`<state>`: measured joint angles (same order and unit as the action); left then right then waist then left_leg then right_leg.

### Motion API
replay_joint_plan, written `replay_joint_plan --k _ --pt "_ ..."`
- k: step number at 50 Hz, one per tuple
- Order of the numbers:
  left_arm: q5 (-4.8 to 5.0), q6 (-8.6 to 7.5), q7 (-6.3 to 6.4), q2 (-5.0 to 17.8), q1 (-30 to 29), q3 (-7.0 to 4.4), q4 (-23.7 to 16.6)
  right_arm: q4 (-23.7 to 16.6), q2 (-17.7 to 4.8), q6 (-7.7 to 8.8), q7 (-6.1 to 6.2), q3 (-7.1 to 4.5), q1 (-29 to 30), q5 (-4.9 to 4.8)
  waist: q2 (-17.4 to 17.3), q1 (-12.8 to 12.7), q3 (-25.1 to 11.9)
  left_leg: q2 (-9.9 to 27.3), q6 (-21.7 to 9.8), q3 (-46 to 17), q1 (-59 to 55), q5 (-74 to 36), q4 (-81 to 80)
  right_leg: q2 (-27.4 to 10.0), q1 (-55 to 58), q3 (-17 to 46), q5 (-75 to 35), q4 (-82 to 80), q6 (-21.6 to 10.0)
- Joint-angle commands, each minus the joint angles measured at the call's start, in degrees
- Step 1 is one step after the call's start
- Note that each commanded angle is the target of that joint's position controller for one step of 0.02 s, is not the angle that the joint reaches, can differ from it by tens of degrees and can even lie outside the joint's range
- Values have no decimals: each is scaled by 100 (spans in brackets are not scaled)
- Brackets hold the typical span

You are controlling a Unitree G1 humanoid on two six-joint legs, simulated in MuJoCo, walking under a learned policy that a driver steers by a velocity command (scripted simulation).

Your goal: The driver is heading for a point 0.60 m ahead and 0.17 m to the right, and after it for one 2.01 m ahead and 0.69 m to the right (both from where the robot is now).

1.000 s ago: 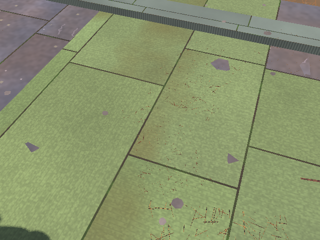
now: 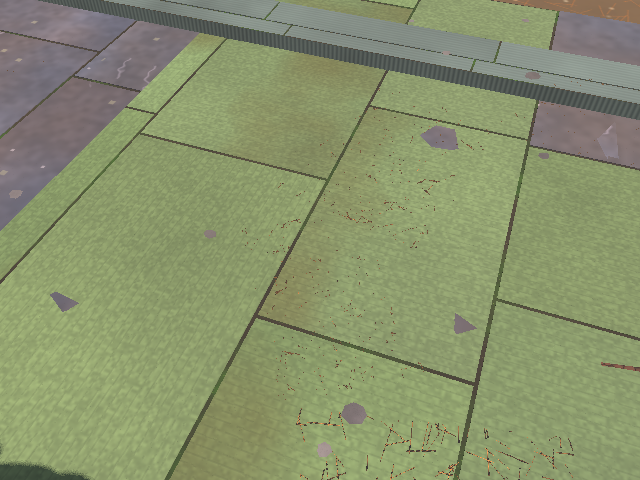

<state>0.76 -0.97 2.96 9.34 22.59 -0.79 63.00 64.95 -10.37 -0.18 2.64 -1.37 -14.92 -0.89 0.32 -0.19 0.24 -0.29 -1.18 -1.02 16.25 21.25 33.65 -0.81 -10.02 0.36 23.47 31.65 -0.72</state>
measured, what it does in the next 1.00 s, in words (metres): walks ahead, turning right: right foot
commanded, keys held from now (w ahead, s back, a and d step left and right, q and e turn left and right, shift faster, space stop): w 0.06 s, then w+e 0.92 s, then w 0.02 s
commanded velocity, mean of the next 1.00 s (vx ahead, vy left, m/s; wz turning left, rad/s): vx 0.43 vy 0.00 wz -0.42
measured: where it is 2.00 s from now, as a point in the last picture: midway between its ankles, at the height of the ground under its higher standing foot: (487, 309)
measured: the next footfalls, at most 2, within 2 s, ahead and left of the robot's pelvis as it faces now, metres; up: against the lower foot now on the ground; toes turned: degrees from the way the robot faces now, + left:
right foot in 0.60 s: +0.40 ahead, -0.15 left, +0.00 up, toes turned -18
left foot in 1.12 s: +0.73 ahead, -0.11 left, +0.00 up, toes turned -34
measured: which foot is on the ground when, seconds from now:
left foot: down 0.00-0.58, up 0.60-1.00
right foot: down 0.00-0.16, up 0.18-0.58, down 0.60-1.00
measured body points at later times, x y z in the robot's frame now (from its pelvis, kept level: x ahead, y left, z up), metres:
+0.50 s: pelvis +0.18 +0.00 -0.01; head +0.21 -0.01 +0.44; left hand +0.41 +0.18 -0.12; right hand +0.03 -0.21 -0.15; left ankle +0.02 +0.12 -0.73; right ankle +0.33 -0.16 -0.69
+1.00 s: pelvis +0.45 -0.11 +0.01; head +0.47 -0.14 +0.46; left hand +0.61 +0.13 -0.10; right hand +0.55 -0.42 -0.08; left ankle +0.71 -0.04 -0.69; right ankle +0.36 -0.14 -0.73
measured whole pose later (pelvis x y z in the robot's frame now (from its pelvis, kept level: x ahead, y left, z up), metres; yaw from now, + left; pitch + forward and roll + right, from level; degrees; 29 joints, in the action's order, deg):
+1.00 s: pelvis +0.45 -0.11 +0.01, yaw -28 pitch +3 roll +0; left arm 1.5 -3.9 0.3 14.9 20.0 -4.1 46.5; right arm 42.3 -15.4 6.6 0.4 -2.8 -0.8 0.2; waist -2.3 -4.7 0.9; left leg 3.4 1.9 -5.9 36.7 -4.2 31.9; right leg 7.8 -6.7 8.6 15.6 20.9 -6.1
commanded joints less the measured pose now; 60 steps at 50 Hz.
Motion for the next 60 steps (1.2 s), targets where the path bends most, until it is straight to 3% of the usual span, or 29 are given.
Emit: replay_joint_plan --k 1,3,4,7,8,9,10,12,15,20,24,27,29,30,31,32,33,35,38,41,46,51,53,55,56,57,58,59,60 --pt "77 -157 -3 732 690 -172 -108 -283 -414 254 -59 -81 57 -37 374 -150 1001 -19 -251 66 774 1329 -176 -593 -794 969 2160 -1294 -699" --pt "109 -241 -56 1070 909 -297 -89 -449 -202 434 -161 -43 285 -66 1019 -226 1003 -137 -198 471 1255 389 791 -1413 -320 2160 2404 -1939 -1141" --pt "121 -261 -80 1062 780 -302 -164 -513 -226 516 -199 -44 364 -73 1007 -171 1128 -11 -290 353 1147 281 930 -1642 -576 2563 2191 -2089 -1284" --pt "152 -261 -153 920 -233 -244 -587 -100 -383 664 -223 -149 -975 -118 668 638 1010 -5 -403 205 -1065 -89 -741 -846 -1691 1624 749 -1157 -791" --pt "172 -324 -160 686 -660 -190 -816 152 -946 686 -200 -336 -1924 -77 -376 1019 751 735 -630 -1010 -2227 169 -1336 -102 -2661 603 -299 546 -381" --pt "160 -454 -135 359 -556 -109 -1041 254 -1678 715 -245 -519 -2727 -39 -1929 1112 116 2089 -1287 -3308 -3083 130 -2141 459 -3472 44 254 2591 -142" --pt "214 -546 -153 600 -494 -179 -973 142 -1073 776 -227 -334 -2348 96 -1057 813 217 2447 -1414 -3761 -2796 -232 -2186 287 -3787 863 608 3830 -249" --pt "253 -557 -238 508 -313 -195 -880 -206 -656 788 -240 -192 -1373 50 -427 336 586 2053 -975 -2179 -2348 -820 -2195 -137 -3955 1039 -393 4190 -501" --pt "189 -433 -321 564 -543 -329 -935 -204 -351 691 -250 -74 -1292 99 -569 242 601 1393 -460 -470 -2102 -2290 -2262 -357 -3632 637 -1193 3596 -506" --pt "130 -287 -451 216 -1748 -175 -1627 -403 -806 643 -65 -101 -1062 188 -333 249 932 1352 -589 393 -1347 -2623 -2668 -431 -3543 110 -1915 2132 -202" --pt "90 -308 -613 327 -2486 -120 -2072 -452 -1066 599 -19 -161 -1310 79 -383 353 964 1482 -560 935 -1472 -3203 -2579 -308 -2994 -464 -2134 1084 -358" --pt "95 -311 -708 653 -2227 -269 -2197 -565 -1261 528 -1 -214 -1199 65 -668 -64 472 1606 -416 1302 -1933 -6189 -1478 178 -2023 -874 -1765 862 -718" --pt "119 -272 -725 1195 -873 -554 -1911 -761 -1453 446 8 -266 -892 80 -824 -858 -406 1547 -283 1351 -1645 -7066 442 566 -150 -876 -1770 545 -1068" --pt "115 -202 -619 1573 -64 -757 -1710 -913 -1466 481 -16 -257 -777 82 -552 -1277 -786 1266 -75 1317 -499 -5727 1984 358 1412 -185 -1750 205 -1266" --pt "76 -168 -506 2077 -25 -803 -1702 -1175 -488 619 -160 -10 -1341 252 1235 -514 -1304 142 192 1044 1770 553 4446 -1294 3084 2867 -1266 -108 -2124" --pt "-42 -244 -505 1899 143 -725 -1811 -1409 -676 919 -255 -11 -1074 -3 1020 -659 -2306 -233 92 -433 2422 1151 5450 -1975 3486 5126 -321 -1379 -2694" --pt "-70 -329 -503 1533 -75 -641 -1766 -1667 -1067 1054 -274 -138 -303 -220 652 -727 -1347 88 -94 -617 3033 614 5348 -1728 2911 4412 -426 -1676 -2263" --pt "-8 -447 -551 1175 -1070 -519 -1988 -1718 -1144 1058 -177 -199 -103 -92 -295 -104 -406 559 -141 -517 2513 -209 4385 -1220 1004 2930 -1613 -1764 -1829" --pt "-17 -479 -521 1087 -1365 -460 -2105 -1803 -1102 775 -155 -302 -384 67 -149 326 -188 843 67 -495 1690 -416 3485 -808 -279 2039 -2385 -2006 -1711" --pt "0 -482 -378 1304 -982 -506 -2042 -2148 -980 666 -98 -292 342 228 35 183 33 741 344 -254 1824 -1188 2435 -552 -776 1544 -2762 -2105 -1668" --pt "65 -376 -253 1396 -357 -530 -1969 -2570 -788 720 -156 -215 1592 149 337 -322 80 260 368 -171 1655 -2752 162 -269 -575 1463 -2137 -1855 -1225" --pt "76 -288 -198 1326 25 -506 -1869 -2836 -1001 853 -337 -241 2033 77 466 -474 -33 97 210 -288 1631 -2494 -609 -650 448 2091 -2125 -1191 -1152" --pt "34 -243 -166 1347 48 -510 -1841 -2829 -1087 923 -389 -268 1884 79 625 -377 -69 62 43 -209 1354 -2028 -723 -816 743 2272 -2575 -930 -1108" --pt "1 -230 -195 1230 -141 -455 -1910 -2606 -1328 975 -350 -391 915 130 711 134 -577 43 -338 -90 -91 -2024 -1022 -471 692 2054 -3877 -32 -900" --pt "-80 -257 -227 1055 -292 -360 -2047 -2496 -1625 974 -304 -473 -69 205 370 599 -1383 855 -774 -848 -1663 -2184 -732 -186 -56 1693 -3373 1387 -694" --pt "74 -333 -250 719 606 -256 -2005 -2208 -2055 887 -312 -633 -948 242 -1354 452 -2219 2043 -1783 -3246 -3867 -1199 -948 686 -2204 1013 -956 3391 -207" --pt "137 -381 -249 1031 682 -264 -1937 -2138 -1589 847 -365 -533 -997 74 -1534 470 -1972 2357 -1792 -4357 -3889 -97 -1530 549 -3134 1194 907 4125 -187" --pt "177 -386 -263 1411 53 -355 -2007 -2212 -1207 810 -353 -427 -630 6 -857 527 -1010 2160 -1505 -3661 -3104 328 -1648 268 -3529 1223 495 4443 -199" --pt "113 -388 -261 1387 -422 -342 -2121 -2302 -1108 754 -345 -370 -240 41 -296 418 -482 1918 -1326 -2932 -2275 -44 -1791 18 -3450 936 44 4330 -191"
